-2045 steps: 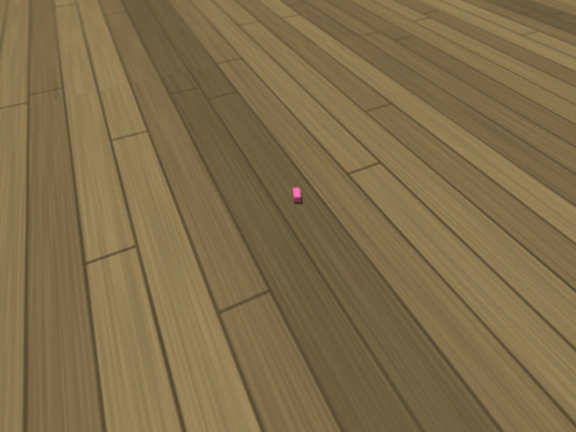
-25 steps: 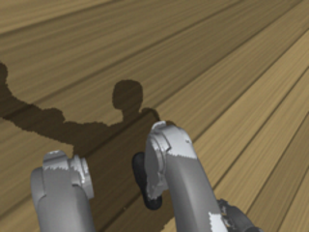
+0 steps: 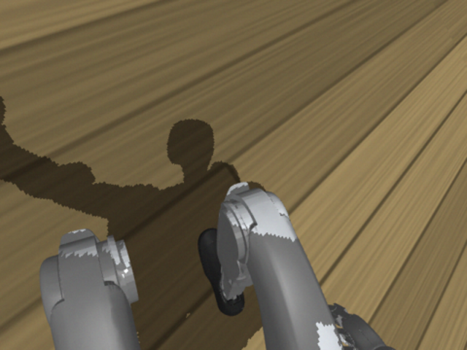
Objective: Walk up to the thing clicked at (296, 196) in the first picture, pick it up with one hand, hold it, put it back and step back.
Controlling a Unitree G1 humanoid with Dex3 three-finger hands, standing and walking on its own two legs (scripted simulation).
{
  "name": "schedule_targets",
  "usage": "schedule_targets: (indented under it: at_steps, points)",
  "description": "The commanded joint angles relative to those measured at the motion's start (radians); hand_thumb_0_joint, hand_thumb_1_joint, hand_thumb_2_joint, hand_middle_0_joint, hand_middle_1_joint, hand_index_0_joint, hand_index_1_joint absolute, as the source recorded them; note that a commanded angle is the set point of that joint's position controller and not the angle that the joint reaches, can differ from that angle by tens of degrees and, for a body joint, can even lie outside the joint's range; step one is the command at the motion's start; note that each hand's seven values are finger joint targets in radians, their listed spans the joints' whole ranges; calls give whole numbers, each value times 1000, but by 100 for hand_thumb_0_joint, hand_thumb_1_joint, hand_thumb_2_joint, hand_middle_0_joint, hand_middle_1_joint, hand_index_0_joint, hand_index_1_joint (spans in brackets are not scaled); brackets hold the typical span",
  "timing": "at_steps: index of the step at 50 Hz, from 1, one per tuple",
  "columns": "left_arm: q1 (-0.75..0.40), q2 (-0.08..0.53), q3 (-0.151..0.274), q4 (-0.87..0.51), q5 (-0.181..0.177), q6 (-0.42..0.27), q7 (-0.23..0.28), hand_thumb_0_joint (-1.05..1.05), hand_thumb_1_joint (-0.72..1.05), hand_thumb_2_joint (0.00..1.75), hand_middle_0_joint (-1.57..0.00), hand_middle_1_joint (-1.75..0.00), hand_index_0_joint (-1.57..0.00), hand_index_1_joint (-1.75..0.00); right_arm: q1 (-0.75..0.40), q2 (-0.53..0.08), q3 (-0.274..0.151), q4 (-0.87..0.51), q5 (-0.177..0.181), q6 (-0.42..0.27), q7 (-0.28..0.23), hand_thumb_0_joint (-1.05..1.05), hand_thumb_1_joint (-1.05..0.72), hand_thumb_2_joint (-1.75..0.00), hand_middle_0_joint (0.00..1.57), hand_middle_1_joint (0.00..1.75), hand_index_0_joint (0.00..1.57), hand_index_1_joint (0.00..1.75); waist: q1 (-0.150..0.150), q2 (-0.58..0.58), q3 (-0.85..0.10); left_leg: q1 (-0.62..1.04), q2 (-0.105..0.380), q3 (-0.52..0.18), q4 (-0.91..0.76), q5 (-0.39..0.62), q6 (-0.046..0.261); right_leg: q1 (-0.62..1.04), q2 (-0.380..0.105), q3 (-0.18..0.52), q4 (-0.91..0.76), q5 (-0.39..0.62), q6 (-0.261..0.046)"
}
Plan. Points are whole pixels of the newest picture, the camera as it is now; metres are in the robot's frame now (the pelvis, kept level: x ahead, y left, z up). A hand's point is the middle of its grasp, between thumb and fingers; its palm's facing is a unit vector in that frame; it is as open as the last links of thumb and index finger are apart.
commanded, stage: rise first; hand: left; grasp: from above
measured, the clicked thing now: out of the picture +0.51 +0.35 -0.31
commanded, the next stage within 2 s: approach in 0.46 s
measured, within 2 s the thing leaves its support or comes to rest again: neither
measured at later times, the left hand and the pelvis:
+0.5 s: hand out of the picture +0.47 +0.38 -0.18, palm faces -0.45 -0.09 -0.89, open 11.5 cm; pelvis +0.00 +0.00 +0.00, yaw +0 degrees
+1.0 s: hand out of the picture +0.52 +0.35 -0.17, palm faces -0.38 -0.06 -0.92, open 11.3 cm; pelvis +0.01 +0.00 +0.00, yaw +0 degrees
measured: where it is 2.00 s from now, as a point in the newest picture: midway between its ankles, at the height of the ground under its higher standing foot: (174, 315)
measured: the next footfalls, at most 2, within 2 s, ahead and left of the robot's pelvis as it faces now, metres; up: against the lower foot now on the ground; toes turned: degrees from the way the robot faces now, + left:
none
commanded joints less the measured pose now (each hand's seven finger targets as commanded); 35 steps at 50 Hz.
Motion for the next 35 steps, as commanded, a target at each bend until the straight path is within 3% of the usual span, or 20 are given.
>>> schedule_targets:
  at_steps: [1,3,5,9,10,12,15,17,22,23,24,29,30,35]
  points:
    - [-293,263,37,-160,-21,-4,28,0,-9,65,-51,-50,-48,-53,199,-320,-116,8,-5,2,-20,0,-90,-90,20,30,20,30,-31,512,-635,622,32,15,-289,243,-52,213,8,-86,-155,139,-92]
    - [-279,247,25,-150,-21,-7,22,0,-11,67,-50,-50,-47,-53,197,-320,-115,8,-5,4,-19,0,-90,-90,20,30,20,30,-31,517,-644,654,34,1,-296,271,-56,207,6,-87,-148,153,-91]
    - [-306,278,40,-191,-15,-10,26,0,-9,65,-50,-51,-48,-54,194,-324,-119,4,-4,10,-17,0,-90,-90,20,30,20,30,-15,560,-676,672,35,2,-302,294,-59,214,4,-86,-143,169,-91]
    - [-267,233,28,-156,-18,-5,17,0,-9,65,-49,-53,-47,-55,201,-325,-127,12,-6,16,-11,0,-90,-90,20,30,20,30,-23,564,-643,693,33,-20,-309,330,-68,182,-1,-89,-134,177,-91]
    - [-279,253,32,-192,-19,-8,17,0,-9,65,-49,-53,-48,-55,194,-316,-125,2,-4,17,-11,0,-90,-90,20,30,20,30,-10,566,-676,689,39,0,-308,317,-61,204,6,-87,-139,173,-90]
    - [-276,249,30,-185,-19,-6,17,0,-8,64,-50,-52,-48,-54,196,-315,-124,0,-3,20,-10,0,-90,-90,20,30,20,30,-13,548,-681,664,35,17,-299,313,-54,232,7,-81,-150,182,-89]
    - [-277,225,20,-155,-26,-10,18,0,-9,65,-49,-52,-47,-54,199,-318,-117,7,-9,18,-12,0,-90,-90,20,30,20,30,-44,486,-615,606,30,26,-282,278,-45,240,6,-82,-169,168,-88]
    - [-309,249,24,-166,-24,-21,23,0,-9,65,-50,-51,-48,-53,190,-320,-115,4,-9,17,-15,0,-90,-90,20,30,20,30,-37,501,-618,588,31,28,-289,223,-45,231,8,-84,-171,132,-93]
    - [-342,277,39,-171,-13,-28,44,0,-10,65,-48,-54,-47,-55,202,-322,-107,6,-13,12,-16,0,-90,-90,20,30,20,30,-48,526,-644,641,33,19,-291,242,-50,230,6,-85,-160,141,-88]
    - [-335,268,32,-151,-13,-28,47,0,-10,66,-48,-55,-46,-56,193,-321,-107,5,-15,10,-17,0,-90,-90,20,30,20,30,-47,521,-631,619,33,23,-288,219,-50,222,9,-86,-161,124,-92]
    - [-348,298,49,-176,-10,-30,55,0,-13,68,-48,-52,-45,-55,186,-321,-105,-1,-15,10,-18,0,-90,-90,20,30,20,30,-36,532,-666,635,35,29,-290,230,-49,242,10,-86,-165,136,-89]
    - [-295,258,17,-95,-1,0,55,0,-13,68,-48,-58,-46,-60,193,-313,-101,6,-11,1,-19,0,-90,-90,20,30,20,30,-52,479,-612,566,35,53,-274,216,-36,250,14,-81,-173,138,-86]
    - [-287,247,6,-95,-5,3,51,0,-11,66,-50,-57,-48,-59,187,-306,-101,2,-7,0,-20,0,-91,-90,20,30,20,30,-43,475,-619,564,36,59,-283,206,-34,258,15,-79,-178,131,-86]
    - [-388,183,-30,-159,-23,17,35,0,-10,65,-49,-58,-48,-60,210,-316,-108,9,-7,-5,-20,0,-91,-90,20,30,20,30,-79,520,-625,605,41,24,-302,214,-48,213,9,-92,-168,143,-89]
